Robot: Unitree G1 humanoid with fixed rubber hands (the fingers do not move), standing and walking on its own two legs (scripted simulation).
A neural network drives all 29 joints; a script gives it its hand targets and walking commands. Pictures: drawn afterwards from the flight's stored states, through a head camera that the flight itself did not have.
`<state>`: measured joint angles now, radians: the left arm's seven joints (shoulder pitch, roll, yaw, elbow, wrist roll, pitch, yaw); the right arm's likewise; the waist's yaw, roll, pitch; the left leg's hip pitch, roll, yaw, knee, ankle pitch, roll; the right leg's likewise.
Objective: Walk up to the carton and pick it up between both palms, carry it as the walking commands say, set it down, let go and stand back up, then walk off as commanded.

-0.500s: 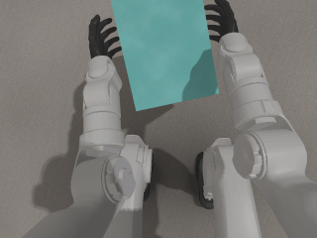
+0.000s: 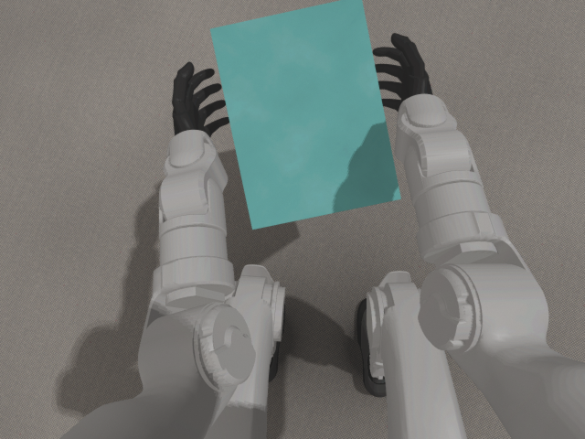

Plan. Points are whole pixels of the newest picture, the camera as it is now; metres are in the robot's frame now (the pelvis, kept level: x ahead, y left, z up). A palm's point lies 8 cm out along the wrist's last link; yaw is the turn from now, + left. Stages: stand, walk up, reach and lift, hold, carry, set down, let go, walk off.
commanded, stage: reach and lift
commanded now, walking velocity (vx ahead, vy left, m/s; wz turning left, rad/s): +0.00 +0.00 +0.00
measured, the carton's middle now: (304, 129) +0.52 +0.04 -0.15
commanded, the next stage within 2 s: none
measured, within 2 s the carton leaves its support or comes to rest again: neither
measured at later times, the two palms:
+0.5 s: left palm (169, 121) +0.47 +0.16 +0.01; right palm (437, 84) +0.50 -0.10 +0.00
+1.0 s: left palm (127, 104) +0.45 +0.16 +0.09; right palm (474, 61) +0.48 -0.10 +0.08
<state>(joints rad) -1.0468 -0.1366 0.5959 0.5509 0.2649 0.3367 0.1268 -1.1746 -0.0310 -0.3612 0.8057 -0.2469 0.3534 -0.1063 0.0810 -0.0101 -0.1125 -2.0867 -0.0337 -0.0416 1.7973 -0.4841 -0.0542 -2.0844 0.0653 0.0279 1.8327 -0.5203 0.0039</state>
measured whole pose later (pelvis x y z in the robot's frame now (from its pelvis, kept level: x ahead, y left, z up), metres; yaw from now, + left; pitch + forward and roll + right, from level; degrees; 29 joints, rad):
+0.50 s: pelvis +0.01 +0.00 +0.06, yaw +0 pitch +42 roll +1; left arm -0.93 -0.17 0.58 0.54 0.29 0.34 0.11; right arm -1.03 0.03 -0.39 0.76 -0.28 0.35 -0.10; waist 0.08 -0.02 -0.19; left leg -1.87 -0.03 -0.05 1.61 -0.47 -0.05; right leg -1.87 0.06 0.03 1.65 -0.51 0.00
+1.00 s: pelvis +0.03 +0.00 +0.12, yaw +0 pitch +37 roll +1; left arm -0.77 -0.21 0.56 0.52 0.30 0.33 0.10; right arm -0.86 0.09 -0.40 0.71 -0.30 0.33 -0.09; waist 0.08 -0.02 -0.22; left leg -1.60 -0.03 -0.05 1.39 -0.45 -0.05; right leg -1.59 0.06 0.04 1.43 -0.48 -0.01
